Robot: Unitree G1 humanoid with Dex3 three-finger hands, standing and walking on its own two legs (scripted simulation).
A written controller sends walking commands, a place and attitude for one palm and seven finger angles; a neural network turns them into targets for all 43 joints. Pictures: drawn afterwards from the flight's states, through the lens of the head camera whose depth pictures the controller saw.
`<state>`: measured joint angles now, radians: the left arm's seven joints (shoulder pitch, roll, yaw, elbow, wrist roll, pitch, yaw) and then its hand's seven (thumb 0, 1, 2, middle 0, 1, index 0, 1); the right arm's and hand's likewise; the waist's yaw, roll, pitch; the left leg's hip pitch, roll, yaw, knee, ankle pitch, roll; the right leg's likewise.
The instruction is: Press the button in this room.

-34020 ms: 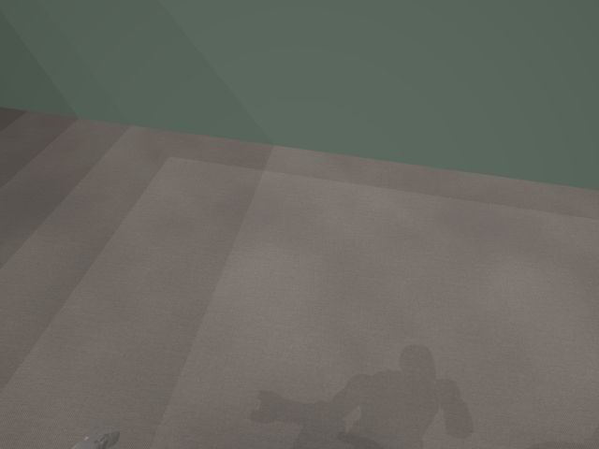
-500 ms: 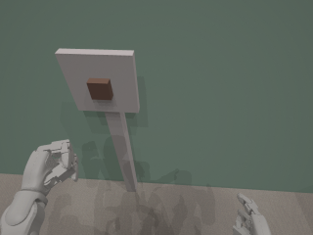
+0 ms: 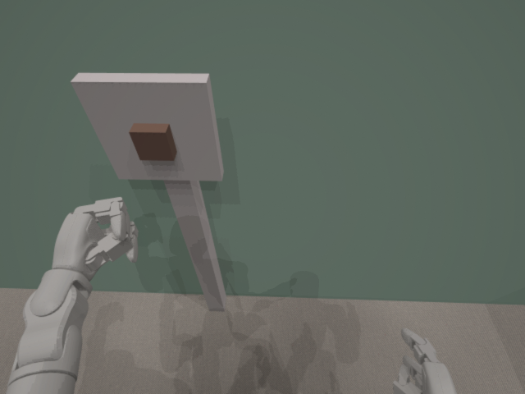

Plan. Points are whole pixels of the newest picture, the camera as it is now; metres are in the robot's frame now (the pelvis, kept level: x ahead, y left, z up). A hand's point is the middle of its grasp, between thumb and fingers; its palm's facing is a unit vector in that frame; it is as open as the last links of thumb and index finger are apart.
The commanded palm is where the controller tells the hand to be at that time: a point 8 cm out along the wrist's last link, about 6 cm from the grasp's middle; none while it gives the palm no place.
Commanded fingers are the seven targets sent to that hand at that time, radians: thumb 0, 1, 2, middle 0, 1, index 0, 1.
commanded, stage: aim a knuckle at the button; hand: left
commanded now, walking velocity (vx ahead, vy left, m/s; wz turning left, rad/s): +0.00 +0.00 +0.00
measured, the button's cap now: (154, 141) +0.51 +0.23 +0.12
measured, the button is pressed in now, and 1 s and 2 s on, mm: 0 0 0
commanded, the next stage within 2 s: press the button with the knuckle in 1.52 s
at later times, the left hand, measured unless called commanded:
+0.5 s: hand (145, 212) +0.36 +0.21 +0.09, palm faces +0.03 -1.00 -0.02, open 3.1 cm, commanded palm +0.34 +0.26 +0.10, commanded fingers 0.00 0.90 0.90 -1.30 -1.50 -1.30 -1.50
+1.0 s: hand (160, 185) +0.42 +0.20 +0.09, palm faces +0.02 -1.00 -0.01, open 3.1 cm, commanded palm +0.39 +0.26 +0.09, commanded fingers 0.00 0.90 0.90 -1.30 -1.50 -1.30 -1.50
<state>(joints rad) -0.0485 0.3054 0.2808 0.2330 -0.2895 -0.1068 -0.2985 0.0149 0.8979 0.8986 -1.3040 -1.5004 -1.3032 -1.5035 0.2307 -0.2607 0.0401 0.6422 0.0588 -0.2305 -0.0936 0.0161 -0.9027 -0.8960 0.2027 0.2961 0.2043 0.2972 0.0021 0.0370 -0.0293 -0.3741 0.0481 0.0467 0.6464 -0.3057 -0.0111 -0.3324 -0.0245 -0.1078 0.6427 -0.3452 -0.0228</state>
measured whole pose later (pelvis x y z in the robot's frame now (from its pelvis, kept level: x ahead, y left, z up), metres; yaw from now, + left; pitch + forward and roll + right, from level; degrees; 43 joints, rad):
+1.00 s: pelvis +0.00 +0.01 -0.01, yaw -2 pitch +8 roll -1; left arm -0.53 0.36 0.33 0.80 -0.19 -0.28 -0.24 0.02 0.90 0.90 -1.30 -1.50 -1.30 -1.50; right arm 0.33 -0.27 0.01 0.65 0.04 -0.03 -0.06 0.01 -0.90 -0.90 0.20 0.30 0.20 0.30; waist -0.07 0.01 -0.05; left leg -0.53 0.06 0.08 0.72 -0.34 0.01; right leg -0.49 -0.02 -0.07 0.70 -0.35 -0.01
